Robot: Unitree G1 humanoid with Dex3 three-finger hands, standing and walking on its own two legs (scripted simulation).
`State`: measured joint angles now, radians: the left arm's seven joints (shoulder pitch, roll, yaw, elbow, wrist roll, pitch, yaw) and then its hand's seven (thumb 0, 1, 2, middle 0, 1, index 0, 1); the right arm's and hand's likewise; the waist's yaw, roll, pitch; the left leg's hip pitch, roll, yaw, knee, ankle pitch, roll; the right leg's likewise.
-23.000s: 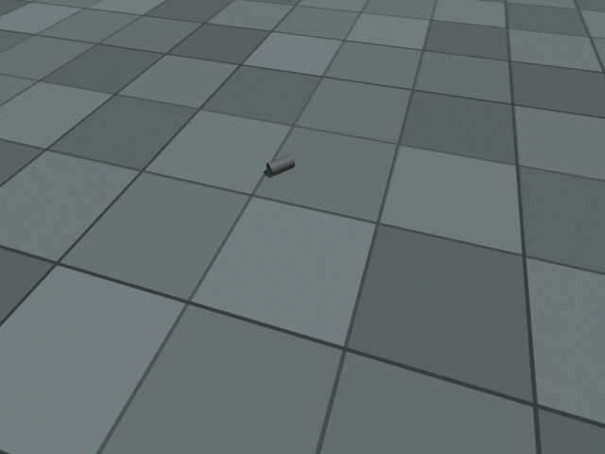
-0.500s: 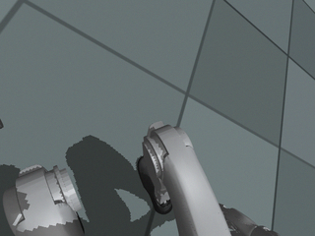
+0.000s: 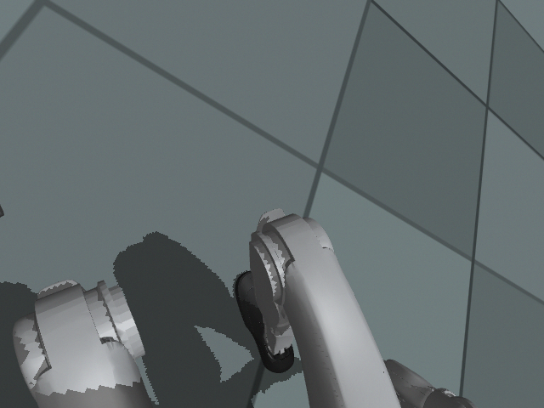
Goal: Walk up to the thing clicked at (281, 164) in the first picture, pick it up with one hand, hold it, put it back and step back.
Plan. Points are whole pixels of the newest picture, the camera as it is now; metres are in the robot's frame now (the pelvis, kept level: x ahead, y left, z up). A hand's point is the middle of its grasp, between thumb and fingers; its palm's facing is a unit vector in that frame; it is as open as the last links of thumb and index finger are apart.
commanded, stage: close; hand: left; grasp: from above
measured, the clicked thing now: out of the picture +0.43 +0.32 -0.26
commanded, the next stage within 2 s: settle in 0.82 s
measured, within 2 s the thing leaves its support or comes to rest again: leaves its support in 1.22 s
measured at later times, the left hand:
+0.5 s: hand out of the picture +0.42 +0.31 -0.25, palm faces -0.42 -0.19 -0.89, open 9.2 cm
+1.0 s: hand out of the picture +0.42 +0.31 -0.25, palm faces -0.41 -0.19 -0.89, open 9.1 cm
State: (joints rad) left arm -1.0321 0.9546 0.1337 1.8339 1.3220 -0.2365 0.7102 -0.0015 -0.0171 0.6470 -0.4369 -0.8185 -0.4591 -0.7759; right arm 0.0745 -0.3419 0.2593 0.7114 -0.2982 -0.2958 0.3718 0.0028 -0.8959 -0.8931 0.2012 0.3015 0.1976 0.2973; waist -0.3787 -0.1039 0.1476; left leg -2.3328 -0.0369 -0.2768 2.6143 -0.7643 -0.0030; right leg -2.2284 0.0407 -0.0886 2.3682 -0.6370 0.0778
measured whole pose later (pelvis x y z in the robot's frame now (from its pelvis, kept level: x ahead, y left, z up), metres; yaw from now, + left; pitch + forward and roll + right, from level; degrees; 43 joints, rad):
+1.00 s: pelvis +0.00 +0.00 +0.01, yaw +0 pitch +26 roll -16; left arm -1.03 0.98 0.15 1.81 1.29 -0.22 0.70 0.01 0.18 0.34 -0.73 -0.52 -0.75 -0.45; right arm 0.10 -0.36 0.27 0.70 -0.30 -0.30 0.35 0.00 -0.90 -0.89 0.20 0.30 0.20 0.30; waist -0.39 -0.11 0.17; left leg -2.33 -0.03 -0.28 2.59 -0.75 -0.01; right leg -2.23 0.04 -0.09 2.34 -0.62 0.08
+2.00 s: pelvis +0.00 -0.02 +0.04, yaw +7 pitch +34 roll -8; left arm -0.91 0.70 0.10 1.41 1.24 -0.20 0.40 0.00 0.12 0.30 -0.87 -0.34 -0.87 -0.29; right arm 0.17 -0.31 0.03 0.75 -0.14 -0.11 0.22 0.01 -0.91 -0.90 0.20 0.30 0.20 0.30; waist -0.24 0.03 -0.06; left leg -2.29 -0.03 -0.16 2.39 -0.70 -0.04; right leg -2.25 -0.01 -0.01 2.27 -0.62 0.07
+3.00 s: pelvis +0.01 -0.02 +0.29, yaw +12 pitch +24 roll -3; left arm -0.37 0.47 -0.11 0.68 0.96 0.06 0.08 0.00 0.10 0.36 -0.85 -0.38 -0.86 -0.35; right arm 0.16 -0.25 -0.03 0.67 0.03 0.03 -0.01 0.01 -0.90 -0.89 0.20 0.30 0.20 0.30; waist -0.09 0.06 -0.18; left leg -1.42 0.02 -0.06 1.60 -0.60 -0.02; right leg -1.42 -0.03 0.01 1.53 -0.53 0.06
